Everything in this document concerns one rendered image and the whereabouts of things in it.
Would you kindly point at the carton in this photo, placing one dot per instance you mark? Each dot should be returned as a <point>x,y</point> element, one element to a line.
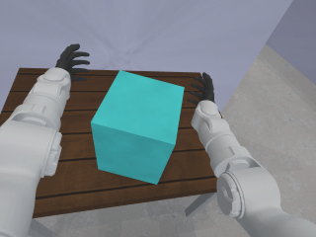
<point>135,127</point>

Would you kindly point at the right robot upper arm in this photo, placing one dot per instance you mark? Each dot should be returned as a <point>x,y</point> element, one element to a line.
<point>251,196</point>

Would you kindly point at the left robot upper arm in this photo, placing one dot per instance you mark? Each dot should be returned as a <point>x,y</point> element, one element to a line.
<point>28,152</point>

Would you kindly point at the robot right hand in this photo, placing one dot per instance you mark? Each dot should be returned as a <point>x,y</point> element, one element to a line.
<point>207,93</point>

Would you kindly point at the left robot forearm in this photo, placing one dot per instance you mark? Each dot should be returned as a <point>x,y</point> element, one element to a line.
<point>45,104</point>

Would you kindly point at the right robot forearm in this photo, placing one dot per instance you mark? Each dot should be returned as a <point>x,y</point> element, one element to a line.
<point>224,151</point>

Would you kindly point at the robot left hand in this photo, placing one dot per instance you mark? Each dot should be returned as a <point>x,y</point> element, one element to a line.
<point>67,61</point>

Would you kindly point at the table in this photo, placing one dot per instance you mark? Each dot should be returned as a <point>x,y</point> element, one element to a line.
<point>78,185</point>

